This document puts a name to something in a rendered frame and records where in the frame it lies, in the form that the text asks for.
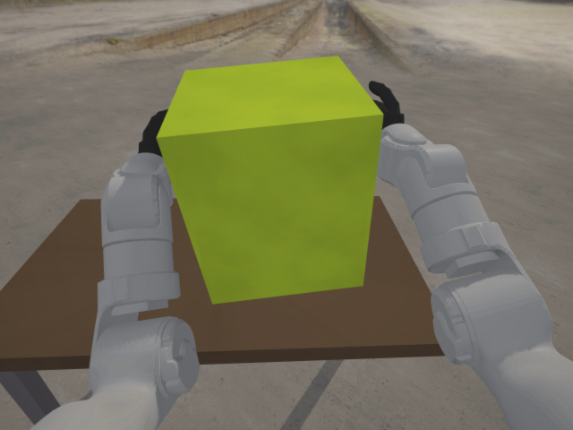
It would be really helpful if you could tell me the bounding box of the robot right hand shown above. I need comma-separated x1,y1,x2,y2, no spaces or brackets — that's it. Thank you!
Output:
369,81,405,129

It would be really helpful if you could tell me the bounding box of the left robot upper arm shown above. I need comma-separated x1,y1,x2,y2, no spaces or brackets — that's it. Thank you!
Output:
30,316,200,430

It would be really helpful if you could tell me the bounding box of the carton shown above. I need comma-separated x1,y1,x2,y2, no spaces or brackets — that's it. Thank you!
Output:
157,56,384,305

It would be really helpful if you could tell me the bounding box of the left robot forearm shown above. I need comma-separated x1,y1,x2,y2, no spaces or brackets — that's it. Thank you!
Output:
90,152,181,390

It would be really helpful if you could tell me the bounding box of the table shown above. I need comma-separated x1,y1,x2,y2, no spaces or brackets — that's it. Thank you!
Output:
0,196,445,425

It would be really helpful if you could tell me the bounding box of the right robot forearm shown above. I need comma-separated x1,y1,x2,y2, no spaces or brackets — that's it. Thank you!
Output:
377,124,553,340

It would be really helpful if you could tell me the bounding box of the robot left hand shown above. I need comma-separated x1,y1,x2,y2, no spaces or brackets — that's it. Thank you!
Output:
138,109,168,158

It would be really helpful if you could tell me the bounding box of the right robot upper arm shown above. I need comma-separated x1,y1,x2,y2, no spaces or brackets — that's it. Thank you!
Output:
431,268,573,430

